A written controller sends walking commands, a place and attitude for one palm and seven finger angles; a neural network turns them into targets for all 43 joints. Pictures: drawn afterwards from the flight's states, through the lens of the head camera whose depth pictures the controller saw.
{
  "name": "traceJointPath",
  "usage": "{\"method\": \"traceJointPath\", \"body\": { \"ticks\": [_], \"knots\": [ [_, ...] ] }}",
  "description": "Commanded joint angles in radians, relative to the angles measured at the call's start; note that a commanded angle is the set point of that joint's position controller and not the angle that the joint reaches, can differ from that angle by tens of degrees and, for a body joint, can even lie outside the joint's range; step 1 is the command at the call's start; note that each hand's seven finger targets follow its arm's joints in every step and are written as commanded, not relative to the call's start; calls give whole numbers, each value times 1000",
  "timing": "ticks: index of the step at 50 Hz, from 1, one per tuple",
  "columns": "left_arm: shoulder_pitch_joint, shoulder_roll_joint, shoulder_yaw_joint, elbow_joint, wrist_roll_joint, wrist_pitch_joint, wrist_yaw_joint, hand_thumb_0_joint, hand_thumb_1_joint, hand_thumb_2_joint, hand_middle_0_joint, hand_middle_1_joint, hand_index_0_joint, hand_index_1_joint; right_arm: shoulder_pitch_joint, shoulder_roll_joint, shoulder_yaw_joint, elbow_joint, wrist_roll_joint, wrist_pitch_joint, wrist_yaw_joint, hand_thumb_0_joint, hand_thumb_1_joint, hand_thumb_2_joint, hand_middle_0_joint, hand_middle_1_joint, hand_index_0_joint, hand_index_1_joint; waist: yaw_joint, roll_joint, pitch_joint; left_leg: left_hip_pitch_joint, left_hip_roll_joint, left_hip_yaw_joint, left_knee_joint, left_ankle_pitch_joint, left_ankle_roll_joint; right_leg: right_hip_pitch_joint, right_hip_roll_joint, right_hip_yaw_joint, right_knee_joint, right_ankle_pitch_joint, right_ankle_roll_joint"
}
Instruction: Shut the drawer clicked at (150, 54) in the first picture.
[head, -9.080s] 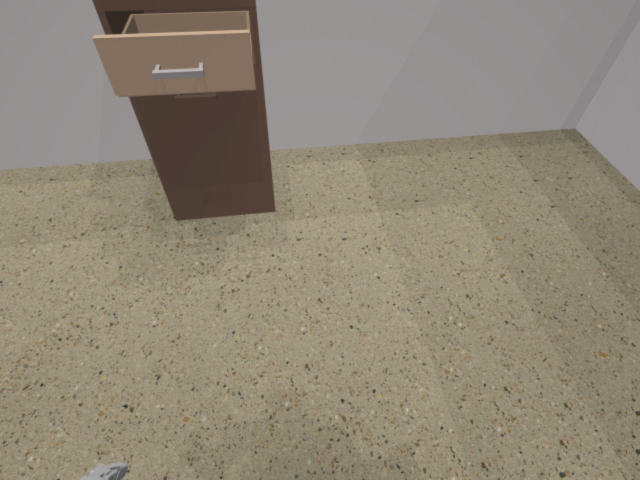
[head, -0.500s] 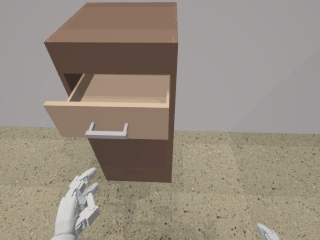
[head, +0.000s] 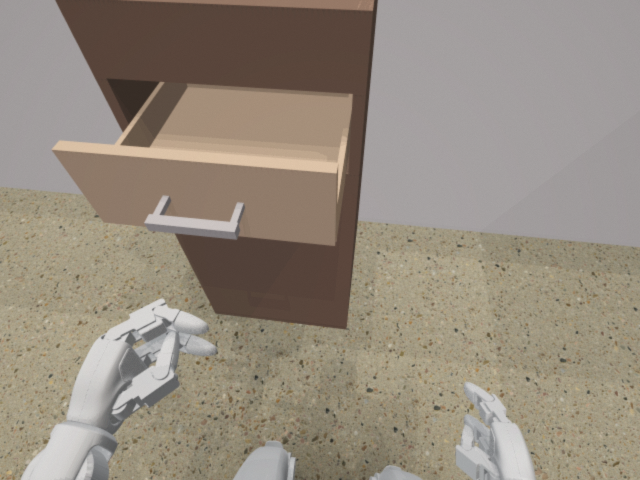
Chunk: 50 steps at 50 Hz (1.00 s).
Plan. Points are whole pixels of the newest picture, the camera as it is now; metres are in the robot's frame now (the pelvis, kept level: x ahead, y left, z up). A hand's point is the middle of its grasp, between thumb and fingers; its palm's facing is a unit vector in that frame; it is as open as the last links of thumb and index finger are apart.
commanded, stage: raise the hand and make a fist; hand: left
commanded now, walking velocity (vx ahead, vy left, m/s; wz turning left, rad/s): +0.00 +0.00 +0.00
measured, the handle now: (197, 216) +0.44 +0.21 +0.06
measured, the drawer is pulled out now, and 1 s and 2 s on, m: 0.17 0.17 0.17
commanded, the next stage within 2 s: bring the fist close to the handle in 1.16 s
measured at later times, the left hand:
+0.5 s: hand (138, 331) +0.24 +0.20 +0.12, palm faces -0.06 -1.00 -0.03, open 3.1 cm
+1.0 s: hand (142, 303) +0.26 +0.19 +0.15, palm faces -0.05 -1.00 -0.05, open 3.3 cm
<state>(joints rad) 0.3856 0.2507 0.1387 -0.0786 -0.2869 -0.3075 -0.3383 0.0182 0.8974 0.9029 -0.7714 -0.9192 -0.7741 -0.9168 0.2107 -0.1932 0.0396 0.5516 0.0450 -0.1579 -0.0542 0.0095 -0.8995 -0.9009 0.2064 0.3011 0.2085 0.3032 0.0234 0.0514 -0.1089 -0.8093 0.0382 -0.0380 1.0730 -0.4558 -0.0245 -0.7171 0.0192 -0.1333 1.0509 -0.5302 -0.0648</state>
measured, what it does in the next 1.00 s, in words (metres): rises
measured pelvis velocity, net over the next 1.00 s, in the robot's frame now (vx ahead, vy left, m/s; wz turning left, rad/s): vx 0.03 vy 0.03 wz -0.02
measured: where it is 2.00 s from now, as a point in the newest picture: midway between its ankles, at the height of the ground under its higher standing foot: outside the picture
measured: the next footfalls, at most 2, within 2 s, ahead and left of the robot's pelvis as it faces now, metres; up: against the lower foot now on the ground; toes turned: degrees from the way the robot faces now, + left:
none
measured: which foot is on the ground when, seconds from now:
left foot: down 0.00-1.00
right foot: down 0.00-1.00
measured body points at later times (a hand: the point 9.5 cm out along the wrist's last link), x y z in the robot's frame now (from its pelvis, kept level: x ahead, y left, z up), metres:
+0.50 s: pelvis +0.03 +0.04 +0.03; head +0.05 +0.04 +0.48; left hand +0.24 +0.25 +0.13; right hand +0.22 -0.20 -0.02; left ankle +0.04 +0.13 -0.66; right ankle +0.00 -0.08 -0.66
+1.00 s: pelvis +0.03 +0.03 +0.05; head +0.03 +0.03 +0.50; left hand +0.25 +0.24 +0.16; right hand +0.19 -0.20 -0.02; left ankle +0.04 +0.13 -0.66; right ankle +0.00 -0.08 -0.66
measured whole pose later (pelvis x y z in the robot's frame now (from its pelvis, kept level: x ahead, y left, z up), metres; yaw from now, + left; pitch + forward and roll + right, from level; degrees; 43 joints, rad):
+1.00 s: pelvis +0.03 +0.03 +0.05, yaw -1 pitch +3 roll -1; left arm 0.38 0.22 0.10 -0.24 -0.24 -0.11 -0.17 0.02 0.90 0.90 -1.40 -1.60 -1.40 -1.60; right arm 0.27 -0.25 0.04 0.54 0.05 -0.18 -0.04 0.01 -0.90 -0.90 0.21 0.30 0.21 0.30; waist 0.00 0.04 -0.08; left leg -0.43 0.00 0.03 0.73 -0.36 0.03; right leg -0.36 -0.01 -0.07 0.70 -0.41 -0.01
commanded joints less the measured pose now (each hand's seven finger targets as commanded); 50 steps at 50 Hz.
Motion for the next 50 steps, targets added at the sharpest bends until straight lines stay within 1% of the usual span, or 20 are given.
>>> {"method": "traceJointPath", "body": {
  "ticks": [1, 4, 6, 10, 11, 13, 16, 20, 21, 22, 23, 25, 26, 28, 35, 38, 40, 42, 45, 50],
  "knots": [
    [49, 158, 207, -165, -59, -3, 44, 0, 900, 900, -960, -1123, -960, -1123, -72, -138, -82, -170, 0, -57, -23, 0, -900, -900, 200, 300, 200, 300, 9, -160, -218, 139, -37, 6, -163, 243, 54, 305, -76, 241, -317, 406, 120],
    [93, 112, 163, -205, -51, -51, 50, 0, 900, 900, -1020, -1188, -1020, -1188, -48, -136, -89, -163, -2, -67, -13, 0, -900, -900, 200, 300, 200, 300, 1, -104, -192, 200, -41, 18, -214, 293, 52, 300, -72, 197, -304, 541, 117],
    [121, 111, 151, -183, -45, -75, 45, 0, 900, 900, -1060, -1232, -1060, -1232, -52, -144, -95, -159, -1, -74, -6, 0, -900, -900, 200, 300, 200, 300, -5, -128, -151, 226, -38, 17, -225, 304, 54, 270, -59, 184, -312, 514, 117],
    [111, 87, 96, -241, -38, -110, 42, 0, 900, 900, -1140, -1318, -1140, -1318, -28, -158, -102, -159, 1, -99, 1, 0, -900, -900, 200, 300, 200, 300, -25, -63, -145, 294, -40, 27, -267, 298, 57, 219, -34, 125, -322, 410, 81],
    [115, 104, 107, -243, -38, -110, 49, 0, 900, 900, -1160, -1340, -1160, -1340, -36, -163, -104, -161, -1, -101, 1, 0, -900, -900, 200, 300, 200, 300, -19, -93, -135, 293, -38, 22, -268, 299, 60, 220, -28, 124, -322, 396, 78],
    [72, 107, 102, -290, -29, -119, 67, 0, 900, 900, -1200, -1383, -1200, -1383, -28, -166, -102, -160, 2, -109, 1, 0, -900, -900, 200, 300, 200, 300, -25, -25, -151, 329, -37, 26, -289, 289, 59, 200, -18, 97, -319, 339, 62],
    [26, 100, 71, -351, -8, -125, 105, 0, 900, 900, -1260, -1448, -1260, -1448, -25, -170, -95, -161, -2, -116, 4, 0, -900, -900, 200, 300, 200, 300, -33, 3, -163, 379, -28, 12, -309, 298, 60, 187, -7, 69, -308, 318, 51],
    [45, 79, 40, -366, 15, -78, 131, 0, 900, 900, -1340, -1535, -1340, -1535, -26, -164, -87, -173, 0, -114, 14, 0, -900, -900, 200, 300, 200, 300, -28, 42, -157, 417, -16, -2, -339, 331, 50, 194, -5, 49, -312, 333, 47],
    [50, 84, 39, -345, 27, -58, 136, 0, 900, 900, -1360, -1557, -1360, -1557, -31, -167, -85, -170, -1, -105, 15, 0, -900, -900, 200, 300, 200, 300, -32, 2, -135, 413, -12, -6, -343, 334, 54, 200, 0, 48, -319, 336, 47],
    [43, 48, 0, -347, 29, -36, 132, 0, 900, 900, -1380, -1578, -1380, -1578, -33, -165, -78, -181, 1, -98, 18, 0, -900, -900, 200, 300, 200, 300, -34, 17, -120, 414, -14, -6, -354, 321, 52, 198, -1, 45, -323, 330, 48],
    [19, 63, 10, -352, 29, -16, 135, 0, 900, 900, -1400, -1600, -1400, -1600, -32, -165, -76, -186, 3, -93, 17, 0, -900, -900, 200, 300, 200, 300, -35, 9, -110, 416, -11, -12, -363, 311, 50, 201, 0, 43, -331, 322, 48],
    [-16, 56, -5, -372, 33, 19, 138, 0, 900, 900, -1400, -1600, -1400, -1600, -36, -165, -65, -197, 3, -87, 14, 0, -900, -900, 200, 300, 200, 300, -34, 29, -107, 436, -8, -19, -382, 298, 47, 208, -1, 39, -341, 307, 47],
    [-42, 89, 21, -371, 40, 34, 148, 0, 900, 900, -1400, -1600, -1400, -1600, -39, -170, -63, -192, 1, -80, 13, 0, -900, -900, 200, 300, 200, 300, -34, -5, -106, 437, -8, -19, -383, 299, 50, 226, 0, 42, -349, 314, 46],
    [-74, 53, -15, -396, 43, 57, 151, 0, 900, 900, -1400, -1600, -1400, -1600, -36, -163, -53, -204, 1, -75, 14, 0, -900, -900, 200, 300, 200, 300, -34, 13, -119, 466, -6, -24, -397, 319, 45, 234, 0, 37, -351, 323, 46],
    [-168, 53, -16, -398, 50, 118, 166, 0, 900, 900, -1400, -1600, -1400, -1600, -54, -158, -36, -198, 2, -70, 14, 0, -900, -900, 200, 300, 200, 300, -25, 15, -104, 507, -4, -29, -439, 320, 38, 274, -2, 35, -387, 320, 43],
    [-172, 59, -11, -409, 48, 141, 168, 0, 900, 900, -1400, -1600, -1400, -1600, -60, -157, -35, -194, 2, -74, 14, 0, -900, -900, 200, 300, 200, 300, -18, 3, -123, 532, -6, -18, -449, 354, 41, 311, -6, 38, -406, 359, 43],
    [-115, 56, 9, -357, 39, 158, 165, 0, 900, 900, -1400, -1600, -1400, -1600, -61, -159, -37, -189, 3, -72, 14, 0, -900, -900, 200, 300, 200, 300, -12, -46, -98, 515, -10, -11, -457, 344, 41, 321, -4, 36, -420, 366, 46],
    [-84, 54, 19, -336, 37, 165, 162, 0, 900, 900, -1400, -1600, -1400, -1600, -66, -160, -39, -183, 2, -68, 15, 0, -900, -900, 200, 300, 200, 300, -5, -51, -74, 502, -13, -1, -464, 350, 42, 335, -5, 37, -430, 383, 45],
    [-106, 57, 14, -393, 36, 148, 162, 0, 900, 900, -1400, -1600, -1400, -1600, -69, -158, -42, -189, 5, -77, 17, 0, -900, -900, 200, 300, 200, 300, -10, 0, -88, 523, -17, 7, -464, 352, 41, 337, -7, 41, -432, 381, 46],
    [-125, 101, 60, -390, 31, 96, 171, 0, 900, 900, -1400, -1600, -1400, -1600, -58, -165, -49, -170, 2, -93, 13, 0, -900, -900, 200, 300, 200, 300, -22, -15, -69, 512, -23, 18, -455, 317, 47, 325, -7, 56, -448, 361, 50]
  ]
}}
